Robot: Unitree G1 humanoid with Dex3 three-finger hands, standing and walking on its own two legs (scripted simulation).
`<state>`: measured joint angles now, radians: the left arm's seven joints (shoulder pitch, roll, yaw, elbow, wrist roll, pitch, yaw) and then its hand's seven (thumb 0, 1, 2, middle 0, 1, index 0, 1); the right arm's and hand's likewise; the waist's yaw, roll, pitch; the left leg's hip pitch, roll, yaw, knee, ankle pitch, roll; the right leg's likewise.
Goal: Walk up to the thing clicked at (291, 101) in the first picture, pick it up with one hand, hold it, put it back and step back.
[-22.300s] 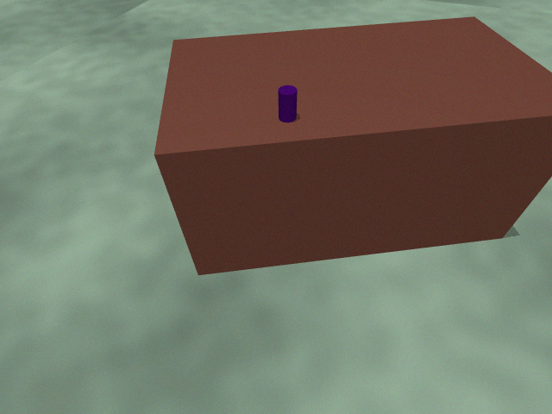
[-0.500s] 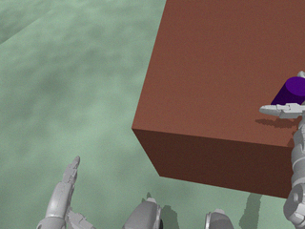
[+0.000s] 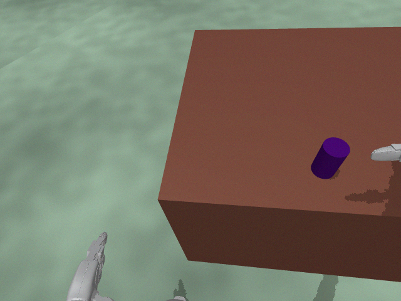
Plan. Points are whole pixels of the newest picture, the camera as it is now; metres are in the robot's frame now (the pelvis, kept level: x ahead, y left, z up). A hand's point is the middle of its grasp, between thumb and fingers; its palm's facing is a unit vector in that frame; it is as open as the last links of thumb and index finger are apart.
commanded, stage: sink last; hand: right
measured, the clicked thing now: (328, 159) +0.46 -0.22 -0.03
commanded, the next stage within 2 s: home in 1.20 s
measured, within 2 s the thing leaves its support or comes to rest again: neither
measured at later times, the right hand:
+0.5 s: hand out of the picture +0.30 -0.30 +0.06, palm faces +0.35 +0.87 -0.35, open 17.2 cm
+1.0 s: hand out of the picture +0.17 -0.23 +0.06, palm faces +0.33 +0.88 -0.34, open 17.3 cm
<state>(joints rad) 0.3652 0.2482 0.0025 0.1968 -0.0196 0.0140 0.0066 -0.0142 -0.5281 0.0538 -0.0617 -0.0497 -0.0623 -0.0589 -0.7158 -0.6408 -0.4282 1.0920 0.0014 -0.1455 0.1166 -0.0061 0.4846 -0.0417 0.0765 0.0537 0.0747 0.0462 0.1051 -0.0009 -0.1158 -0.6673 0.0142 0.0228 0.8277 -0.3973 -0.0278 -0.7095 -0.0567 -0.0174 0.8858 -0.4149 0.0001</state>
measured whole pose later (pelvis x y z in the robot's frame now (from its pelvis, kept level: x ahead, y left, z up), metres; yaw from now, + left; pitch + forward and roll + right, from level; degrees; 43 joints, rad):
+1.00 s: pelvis +0.00 +0.03 +0.03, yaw -2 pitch +1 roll -1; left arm 0.35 0.22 0.12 0.42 -0.03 -0.03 0.11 -0.01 -0.49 0.05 -0.06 -0.06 -0.07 -0.06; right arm 0.50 -0.27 -0.20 -0.07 0.07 -0.04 -0.05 -0.01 0.52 -0.06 0.07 0.06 0.07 0.05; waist -0.04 -0.03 -0.03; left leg -0.33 0.04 0.05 0.68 -0.37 0.00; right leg -0.35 -0.03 0.00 0.65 -0.32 0.03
